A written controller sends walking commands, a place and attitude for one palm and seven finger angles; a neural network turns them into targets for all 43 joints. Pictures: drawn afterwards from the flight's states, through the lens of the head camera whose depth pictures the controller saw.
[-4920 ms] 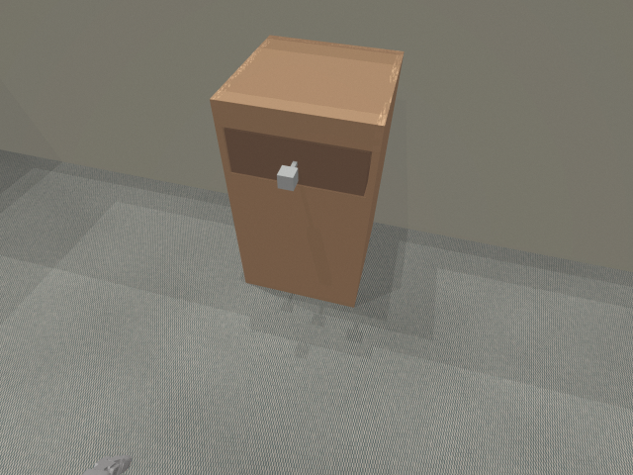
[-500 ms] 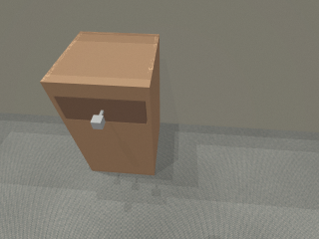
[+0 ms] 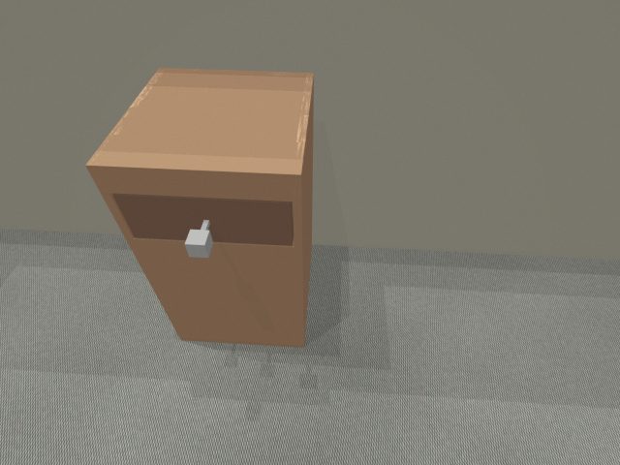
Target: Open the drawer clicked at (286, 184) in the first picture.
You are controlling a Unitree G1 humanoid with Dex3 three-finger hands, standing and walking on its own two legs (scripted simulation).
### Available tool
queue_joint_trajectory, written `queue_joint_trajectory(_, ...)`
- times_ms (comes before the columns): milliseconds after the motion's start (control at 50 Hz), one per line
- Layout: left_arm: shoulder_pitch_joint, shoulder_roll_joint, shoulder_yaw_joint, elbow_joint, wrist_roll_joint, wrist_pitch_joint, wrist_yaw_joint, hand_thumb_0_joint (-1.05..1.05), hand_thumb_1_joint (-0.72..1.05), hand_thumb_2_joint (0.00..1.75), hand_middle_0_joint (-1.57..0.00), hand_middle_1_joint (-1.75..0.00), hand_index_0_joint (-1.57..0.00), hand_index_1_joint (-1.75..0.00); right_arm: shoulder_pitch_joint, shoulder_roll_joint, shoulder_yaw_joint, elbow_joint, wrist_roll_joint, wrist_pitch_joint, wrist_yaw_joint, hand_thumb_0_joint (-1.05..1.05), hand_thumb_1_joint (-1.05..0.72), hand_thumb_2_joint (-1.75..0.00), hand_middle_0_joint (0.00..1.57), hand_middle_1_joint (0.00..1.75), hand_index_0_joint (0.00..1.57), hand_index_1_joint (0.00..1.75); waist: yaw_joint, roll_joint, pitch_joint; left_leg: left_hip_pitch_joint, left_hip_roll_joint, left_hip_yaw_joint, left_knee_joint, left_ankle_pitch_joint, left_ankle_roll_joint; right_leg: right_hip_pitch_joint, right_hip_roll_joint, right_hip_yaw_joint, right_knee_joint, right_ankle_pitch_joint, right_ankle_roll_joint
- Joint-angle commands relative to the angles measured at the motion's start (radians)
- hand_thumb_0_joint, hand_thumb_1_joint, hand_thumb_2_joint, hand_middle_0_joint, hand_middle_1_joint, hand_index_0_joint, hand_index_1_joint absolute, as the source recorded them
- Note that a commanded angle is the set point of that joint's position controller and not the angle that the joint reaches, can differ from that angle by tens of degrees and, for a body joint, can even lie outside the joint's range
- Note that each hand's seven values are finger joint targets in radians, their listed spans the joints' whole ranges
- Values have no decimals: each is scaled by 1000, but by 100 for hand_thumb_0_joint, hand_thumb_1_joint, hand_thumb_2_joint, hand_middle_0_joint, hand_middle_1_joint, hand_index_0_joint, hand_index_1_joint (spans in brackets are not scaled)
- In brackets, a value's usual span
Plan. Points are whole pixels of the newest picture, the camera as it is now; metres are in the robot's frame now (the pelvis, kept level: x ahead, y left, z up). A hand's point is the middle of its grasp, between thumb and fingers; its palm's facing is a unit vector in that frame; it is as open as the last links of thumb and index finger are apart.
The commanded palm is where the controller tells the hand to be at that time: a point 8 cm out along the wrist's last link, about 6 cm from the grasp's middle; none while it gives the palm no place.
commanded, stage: shuffle to correct the standing spot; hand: left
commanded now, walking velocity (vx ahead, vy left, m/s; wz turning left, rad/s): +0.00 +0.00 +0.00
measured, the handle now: (202, 236) +0.59 +0.28 -0.15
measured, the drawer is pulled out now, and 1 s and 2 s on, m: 0.00 0.00 0.00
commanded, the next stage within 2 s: come to a stop and stand still in 0.40 s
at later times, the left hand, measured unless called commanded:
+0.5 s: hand out of the picture +0.03 +0.20 -0.18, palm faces +0.05 -0.98 -0.18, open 7.4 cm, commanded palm none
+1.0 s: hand out of the picture +0.13 +0.20 -0.16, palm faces +0.10 -0.96 -0.25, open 7.2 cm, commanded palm none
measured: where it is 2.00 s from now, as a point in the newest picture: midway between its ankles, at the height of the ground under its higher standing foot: outside the picture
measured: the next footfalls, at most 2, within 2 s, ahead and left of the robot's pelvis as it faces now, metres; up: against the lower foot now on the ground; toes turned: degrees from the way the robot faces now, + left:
right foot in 0.72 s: +0.15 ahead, -0.06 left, +0.00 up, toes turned -1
left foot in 1.16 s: +0.09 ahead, +0.16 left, +0.00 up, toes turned +3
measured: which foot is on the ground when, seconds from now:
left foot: down 0.00-0.74, up 0.76-1.00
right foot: down 0.00-0.36, up 0.38-0.70, down 0.72-1.00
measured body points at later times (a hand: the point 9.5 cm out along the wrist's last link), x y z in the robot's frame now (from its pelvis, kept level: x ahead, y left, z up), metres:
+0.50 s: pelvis +0.05 +0.04 +0.00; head +0.08 +0.04 +0.44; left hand +0.03 +0.25 -0.16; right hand +0.04 -0.19 -0.16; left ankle -0.02 +0.10 -0.74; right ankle +0.00 -0.08 -0.68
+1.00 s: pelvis +0.08 +0.01 +0.00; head +0.12 -0.01 +0.45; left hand +0.12 +0.25 -0.14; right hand +0.15 -0.23 -0.16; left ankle +0.06 +0.17 -0.69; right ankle +0.12 -0.06 -0.74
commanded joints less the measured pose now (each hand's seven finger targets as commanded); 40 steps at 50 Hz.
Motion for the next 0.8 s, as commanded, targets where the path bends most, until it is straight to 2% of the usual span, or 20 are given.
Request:
queue_joint_trajectory(0,89,67,9,-12,-2,-10,2,0,90,90,-20,-30,-20,-30,57,-106,-17,-21,-1,-19,-7,0,-90,-90,20,30,20,30,14,-1,58,-89,118,-116,-126,160,29,37,-82,80,-67,125,-21)
queue_joint_trajectory(120,112,96,28,-11,8,-12,-1,0,90,90,-20,-30,-20,-30,51,-111,-24,-34,-6,-2,3,0,-90,-90,20,30,20,30,20,-30,104,-157,66,-68,-54,-40,26,8,-132,154,-103,-115,-63)
queue_joint_trajectory(180,143,128,46,-12,9,-12,1,0,90,90,-20,-30,-20,-30,46,-97,-26,-54,-9,5,10,0,-90,-90,20,30,20,30,27,-115,122,-229,24,-20,54,-81,12,26,-216,262,-175,-190,-109)
queue_joint_trajectory(220,157,144,58,-15,11,-15,4,0,90,90,-20,-30,-20,-30,42,-89,-30,-63,-8,5,10,0,-90,-90,20,30,20,30,27,-161,116,-226,26,0,125,-79,7,20,-280,312,-211,-128,-140)
queue_joint_trajectory(240,156,143,63,-19,13,-17,6,0,90,90,-20,-30,-20,-30,37,-88,-32,-63,-8,3,11,0,-90,-90,20,30,20,30,25,-155,115,-208,30,-2,119,-75,6,7,-294,318,-204,-73,-151)
queue_joint_trajectory(280,130,140,67,-29,16,-14,6,0,90,90,-20,-30,-20,-30,80,-82,-30,-56,-6,-3,12,0,-90,-90,20,30,20,30,2,-95,101,-120,36,-3,29,-39,10,-35,-258,232,-129,-17,-133)
queue_joint_trajectory(300,116,117,64,-34,16,-11,4,0,90,90,-20,-30,-20,-30,109,-91,-29,-42,-6,-9,12,0,-90,-90,20,30,20,30,-10,-28,96,-47,53,-29,-41,47,21,-72,-191,154,-43,11,-106)
queue_joint_trajectory(340,90,41,42,-48,16,-8,-2,0,90,90,-20,-30,-20,-30,205,-175,-45,-14,-13,-20,1,0,-90,-90,20,30,20,30,-36,280,44,145,240,-274,-119,462,134,-253,-12,-65,283,-148,-26)
queue_joint_trajectory(360,53,41,35,-64,18,-11,2,0,90,90,-20,-30,-20,-30,238,-166,-42,-8,-9,-19,-9,0,-90,-90,20,30,20,30,-52,312,62,231,282,-315,-140,692,194,-391,-5,-31,434,-332,-13)
queue_joint_trajectory(400,11,55,41,-71,14,-17,-2,0,90,90,-20,-30,-20,-30,215,-147,-32,-24,-9,-27,-17,0,-90,-90,20,30,20,30,-41,158,47,249,299,-285,-95,884,244,-425,-55,16,553,-324,-21)
queue_joint_trajectory(460,-16,37,44,-76,13,-10,-13,0,90,90,-20,-30,-20,-30,137,-158,-40,-59,-13,-25,-16,0,-90,-90,20,30,20,30,-14,55,68,167,261,-217,-128,795,237,-373,-64,-4,538,-259,-14)
queue_joint_trajectory(500,-21,22,43,-78,14,-1,-15,0,90,90,-20,-30,-20,-30,127,-159,-40,-63,-13,-26,-16,0,-90,-90,20,30,20,30,-7,66,63,143,230,-188,-148,771,223,-341,-53,-17,499,-201,-4)
queue_joint_trajectory(580,-28,19,40,-90,6,-1,-1,0,90,90,-20,-30,-20,-30,95,-159,-45,-60,-6,-28,-21,0,-90,-90,20,30,20,30,15,77,29,168,215,-141,-100,1107,163,-233,-25,-18,302,-97,-1)
queue_joint_trajectory(620,9,44,46,-88,6,-7,8,0,90,90,-20,-30,-20,-30,84,-172,-55,-60,1,-24,-20,0,-90,-90,20,30,20,30,39,65,0,189,209,-127,-42,1173,126,-155,-11,-21,180,-16,-7)
queue_joint_trajectory(660,93,79,54,-66,11,-16,14,0,90,90,-20,-30,-20,-30,68,-174,-65,-64,12,-18,-17,0,-90,-90,20,30,20,30,75,32,-33,172,182,-105,46,1074,74,-32,-12,-23,17,163,-9)
queue_joint_trajectory(680,141,108,58,-56,14,-22,18,0,90,90,-20,-30,-20,-30,74,-161,-68,-71,17,-16,-16,0,-90,-90,20,30,20,30,89,-9,-54,98,149,-107,130,926,42,81,-57,21,-32,367,-30)
queue_joint_trajectory(700,185,156,70,-45,17,-27,26,0,90,90,-20,-30,-20,-30,95,-133,-73,-77,21,-13,-15,0,-90,-90,20,30,20,30,90,-131,-106,-55,66,-71,292,559,11,216,-212,197,36,782,-113)
queue_joint_trajectory(720,198,191,74,-45,12,-25,24,0,90,90,-20,-30,-20,-30,107,-101,-74,-87,23,-7,-15,0,-90,-90,20,30,20,30,74,-213,-140,-197,-49,-35,493,-238,-19,294,-415,371,24,1205,-251)
queue_joint_trajectory(740,171,188,68,-54,7,-24,24,0,90,90,-20,-30,-20,-30,79,-87,-71,-90,17,9,-19,0,-90,-90,20,30,20,30,72,-266,-141,-190,-18,-121,582,-359,-12,221,-444,372,-21,1180,-301)
queue_joint_trajectory(780,12,122,51,-103,13,-10,28,0,90,90,-20,-30,-20,-30,17,-62,-72,-84,13,40,-7,0,-90,-90,20,30,20,30,20,-180,17,-199,24,-118,607,-268,-26,-11,-343,236,-108,845,-242)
